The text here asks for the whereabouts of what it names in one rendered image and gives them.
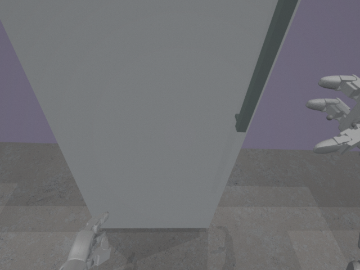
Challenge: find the left robot hand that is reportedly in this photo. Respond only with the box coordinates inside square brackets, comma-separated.
[67, 211, 111, 270]

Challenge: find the right robot hand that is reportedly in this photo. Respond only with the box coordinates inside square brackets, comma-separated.
[306, 74, 360, 155]

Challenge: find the fridge door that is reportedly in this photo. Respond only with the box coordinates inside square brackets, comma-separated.
[0, 0, 301, 228]

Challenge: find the handle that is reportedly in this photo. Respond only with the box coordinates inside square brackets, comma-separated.
[235, 0, 298, 132]

